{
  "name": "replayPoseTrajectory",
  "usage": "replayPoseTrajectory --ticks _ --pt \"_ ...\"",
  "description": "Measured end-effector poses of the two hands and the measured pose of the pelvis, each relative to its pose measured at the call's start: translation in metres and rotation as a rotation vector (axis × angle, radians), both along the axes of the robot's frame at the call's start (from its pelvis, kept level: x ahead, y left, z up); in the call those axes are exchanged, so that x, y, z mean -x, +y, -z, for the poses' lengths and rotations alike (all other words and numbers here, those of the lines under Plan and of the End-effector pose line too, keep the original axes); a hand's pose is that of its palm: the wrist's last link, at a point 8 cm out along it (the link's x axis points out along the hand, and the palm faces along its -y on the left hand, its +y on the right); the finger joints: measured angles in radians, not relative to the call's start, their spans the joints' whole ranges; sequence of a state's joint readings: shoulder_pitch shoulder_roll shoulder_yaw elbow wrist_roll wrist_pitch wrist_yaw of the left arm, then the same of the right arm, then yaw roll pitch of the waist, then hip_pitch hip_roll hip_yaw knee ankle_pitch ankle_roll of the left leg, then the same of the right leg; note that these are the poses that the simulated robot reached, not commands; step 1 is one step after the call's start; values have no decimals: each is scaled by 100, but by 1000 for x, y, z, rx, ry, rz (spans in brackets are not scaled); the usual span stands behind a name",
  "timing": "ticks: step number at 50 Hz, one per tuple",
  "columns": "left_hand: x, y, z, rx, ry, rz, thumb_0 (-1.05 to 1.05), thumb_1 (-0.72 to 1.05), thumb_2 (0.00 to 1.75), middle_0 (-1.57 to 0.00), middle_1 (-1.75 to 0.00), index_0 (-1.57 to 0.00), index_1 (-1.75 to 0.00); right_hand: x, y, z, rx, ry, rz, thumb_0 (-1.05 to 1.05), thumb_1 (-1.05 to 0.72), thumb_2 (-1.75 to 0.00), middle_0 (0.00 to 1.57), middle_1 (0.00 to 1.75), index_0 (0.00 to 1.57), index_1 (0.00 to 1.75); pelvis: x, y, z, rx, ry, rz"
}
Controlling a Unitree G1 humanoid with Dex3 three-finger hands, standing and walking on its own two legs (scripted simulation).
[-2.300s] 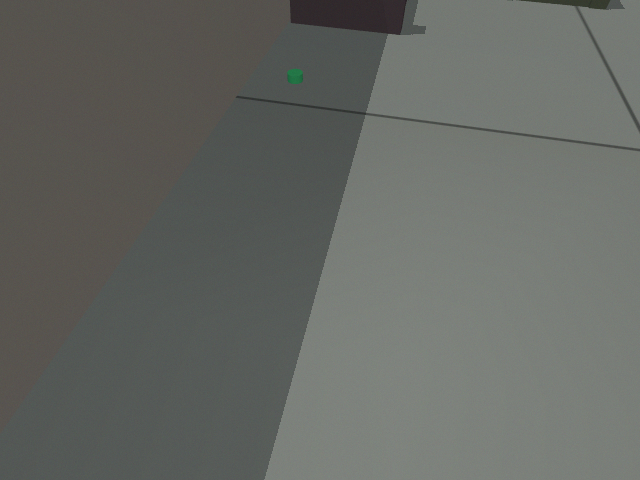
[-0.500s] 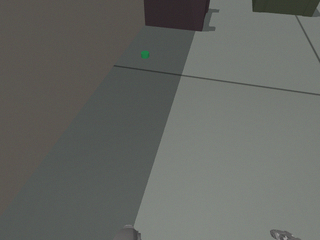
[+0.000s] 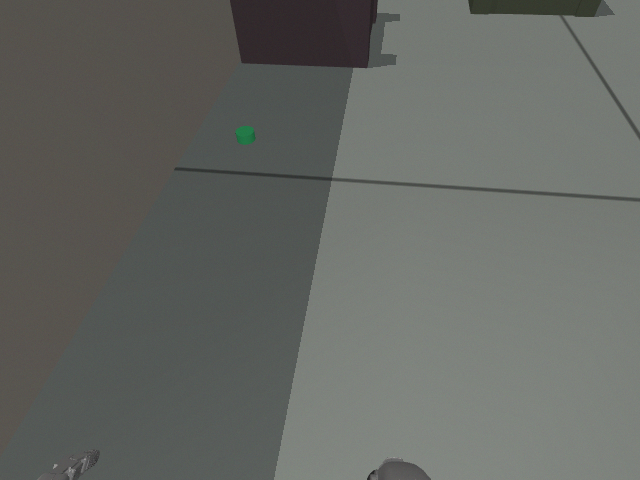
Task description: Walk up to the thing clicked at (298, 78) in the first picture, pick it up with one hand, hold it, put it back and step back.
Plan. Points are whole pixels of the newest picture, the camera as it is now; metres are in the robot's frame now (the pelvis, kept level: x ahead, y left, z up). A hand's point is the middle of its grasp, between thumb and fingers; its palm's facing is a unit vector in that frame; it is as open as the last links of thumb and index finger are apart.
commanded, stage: walk up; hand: left
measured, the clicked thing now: (245, 135) +1.87 +0.29 -0.72
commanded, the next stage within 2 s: none
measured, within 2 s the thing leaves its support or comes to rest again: neither
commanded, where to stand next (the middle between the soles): +1.44 +0.06 m, yaw -2 degrees
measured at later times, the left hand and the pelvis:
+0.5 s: hand (123, 387) +0.32 +0.31 -0.14, palm faces +0.00 -0.92 -0.39, open 7.4 cm; pelvis +0.32 +0.01 +0.00, yaw +0 degrees
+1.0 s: hand (192, 192) +0.72 +0.24 -0.09, palm faces -0.05 -0.91 -0.40, open 7.3 cm; pelvis +0.59 -0.03 +0.01, yaw -1 degrees
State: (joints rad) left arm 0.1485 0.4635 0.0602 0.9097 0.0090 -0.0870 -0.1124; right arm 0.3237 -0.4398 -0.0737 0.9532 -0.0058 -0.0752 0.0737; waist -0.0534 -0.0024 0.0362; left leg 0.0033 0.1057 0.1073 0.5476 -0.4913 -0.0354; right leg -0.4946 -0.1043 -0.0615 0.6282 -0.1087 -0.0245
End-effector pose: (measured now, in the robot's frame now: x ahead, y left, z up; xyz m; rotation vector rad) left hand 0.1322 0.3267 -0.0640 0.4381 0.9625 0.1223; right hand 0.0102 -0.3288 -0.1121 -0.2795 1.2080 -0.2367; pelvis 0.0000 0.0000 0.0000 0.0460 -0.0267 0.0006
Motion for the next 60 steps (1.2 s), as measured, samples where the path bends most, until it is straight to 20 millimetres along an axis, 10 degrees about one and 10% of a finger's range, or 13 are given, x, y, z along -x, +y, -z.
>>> replayPoseTrajectory --ticks 16,25,36,45,60 --pt "-72 -17 -12 -1 201 -180 1 90 90 -20 -30 -21 -30 -285 -2 -33 -41 -103 -137 1 -91 -90 20 30 20 30 -192 -16 -32 58 9 7" --pt "-179 21 35 7 283 -227 1 90 90 -20 -30 -21 -30 -446 29 -32 25 -178 -189 1 -91 -90 20 30 20 30 -321 13 -3 42 10 2" --pt "-401 0 14 72 106 -38 1 91 90 -20 -30 -21 -30 -495 33 -47 21 -127 -67 1 -90 -90 20 30 20 30 -440 15 -26 23 -2 28" --pt "-546 -31 7 18 21 1 1 90 90 -20 -30 -21 -30 -544 -14 -6 5 -1 11 1 -90 -90 20 30 20 30 -548 -18 -4 28 -9 26" --pt "-587 -22 -7 6 133 -143 1 90 90 -20 -30 -21 -30 -752 -7 -31 -21 -66 -130 1 -91 -90 20 30 20 30 -680 -20 -28 59 -11 -5"
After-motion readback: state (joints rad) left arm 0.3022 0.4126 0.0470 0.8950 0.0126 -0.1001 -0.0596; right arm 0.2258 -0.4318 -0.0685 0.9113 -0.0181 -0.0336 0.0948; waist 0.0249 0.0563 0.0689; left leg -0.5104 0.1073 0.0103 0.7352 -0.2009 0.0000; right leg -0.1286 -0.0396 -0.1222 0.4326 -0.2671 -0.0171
